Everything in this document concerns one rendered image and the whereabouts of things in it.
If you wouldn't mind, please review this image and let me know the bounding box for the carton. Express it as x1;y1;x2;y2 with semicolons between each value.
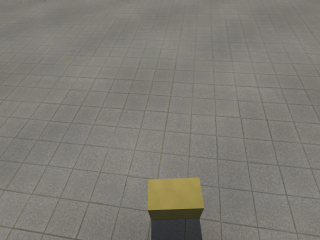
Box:
147;177;204;221

